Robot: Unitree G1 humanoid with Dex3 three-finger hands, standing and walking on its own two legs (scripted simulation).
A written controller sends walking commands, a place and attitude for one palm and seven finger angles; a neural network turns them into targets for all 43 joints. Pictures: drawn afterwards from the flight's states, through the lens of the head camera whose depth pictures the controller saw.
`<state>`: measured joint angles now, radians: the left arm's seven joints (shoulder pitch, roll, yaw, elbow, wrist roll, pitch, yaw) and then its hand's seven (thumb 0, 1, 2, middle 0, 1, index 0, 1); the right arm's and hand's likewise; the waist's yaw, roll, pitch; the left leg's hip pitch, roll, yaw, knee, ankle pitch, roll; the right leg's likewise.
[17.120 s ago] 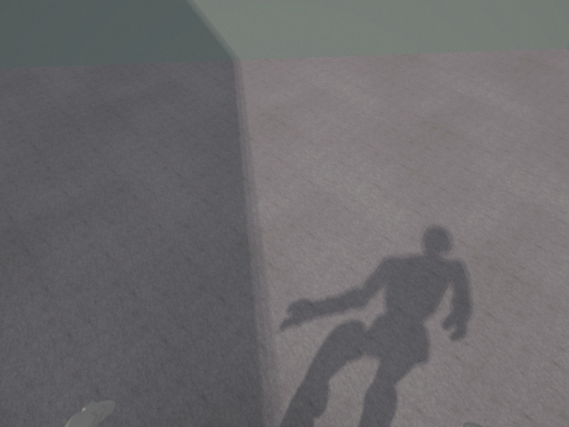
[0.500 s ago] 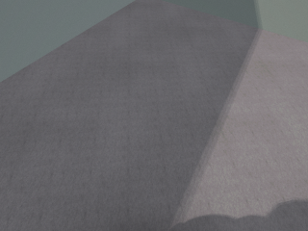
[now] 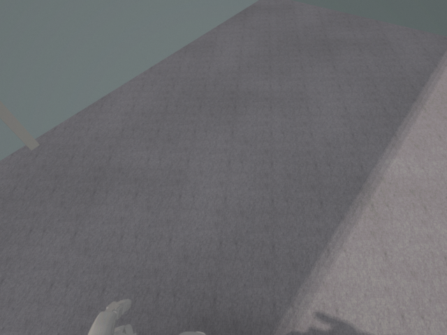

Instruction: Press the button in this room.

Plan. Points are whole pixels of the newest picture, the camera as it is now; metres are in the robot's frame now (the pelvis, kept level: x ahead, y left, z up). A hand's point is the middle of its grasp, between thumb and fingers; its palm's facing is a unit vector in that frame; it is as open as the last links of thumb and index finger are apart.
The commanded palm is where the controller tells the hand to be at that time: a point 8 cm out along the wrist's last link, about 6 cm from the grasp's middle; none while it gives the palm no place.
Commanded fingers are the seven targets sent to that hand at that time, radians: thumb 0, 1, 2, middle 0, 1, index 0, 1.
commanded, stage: turn or walk to find it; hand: left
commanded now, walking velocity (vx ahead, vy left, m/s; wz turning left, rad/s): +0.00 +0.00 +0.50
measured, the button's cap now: out of the picture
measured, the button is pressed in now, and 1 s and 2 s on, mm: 0 0 0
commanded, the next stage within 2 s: none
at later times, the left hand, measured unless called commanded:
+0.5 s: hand out of the picture -0.05 +0.24 -0.18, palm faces +0.33 -0.91 -0.25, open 7.4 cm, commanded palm none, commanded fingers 0.00 0.90 0.90 -0.20 -0.30 -0.20 -0.30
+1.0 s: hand out of the picture +0.04 +0.23 -0.13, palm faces +0.48 -0.84 -0.27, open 7.4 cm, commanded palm none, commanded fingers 0.00 0.90 0.90 -0.20 -0.30 -0.20 -0.30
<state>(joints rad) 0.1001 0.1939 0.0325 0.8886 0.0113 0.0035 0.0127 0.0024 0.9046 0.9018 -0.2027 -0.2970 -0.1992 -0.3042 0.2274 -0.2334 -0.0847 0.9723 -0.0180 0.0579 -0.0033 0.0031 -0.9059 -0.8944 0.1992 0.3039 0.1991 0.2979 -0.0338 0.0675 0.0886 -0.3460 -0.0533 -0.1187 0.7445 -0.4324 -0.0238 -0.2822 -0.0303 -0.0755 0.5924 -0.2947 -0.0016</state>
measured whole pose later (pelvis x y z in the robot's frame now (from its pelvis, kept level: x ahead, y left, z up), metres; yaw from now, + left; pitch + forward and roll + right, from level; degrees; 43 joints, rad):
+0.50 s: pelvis -0.02 +0.03 +0.00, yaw +16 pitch -1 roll +0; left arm 0.24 0.26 0.07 0.97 0.02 0.06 0.02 0.00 0.90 0.90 -0.20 -0.30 -0.20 -0.30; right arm 0.12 -0.22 -0.06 0.95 -0.02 0.03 0.02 0.00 -0.91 -0.89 0.19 0.30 0.19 0.30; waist 0.04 -0.06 0.11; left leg -0.27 0.02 0.08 0.63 -0.35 0.02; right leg -0.35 -0.16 -0.19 0.86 -0.51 0.06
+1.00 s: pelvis +0.03 +0.00 +0.00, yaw +30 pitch -1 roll +0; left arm 0.17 0.19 0.04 0.89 0.02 -0.04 -0.02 0.00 0.90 0.90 -0.20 -0.30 -0.20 -0.30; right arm 0.34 -0.23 -0.08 1.03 -0.03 0.04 0.01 0.00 -0.91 -0.89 0.20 0.30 0.20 0.30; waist -0.03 0.06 0.02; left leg -0.37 -0.03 -0.08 0.89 -0.47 0.01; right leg -0.25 -0.05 -0.13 0.58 -0.31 -0.01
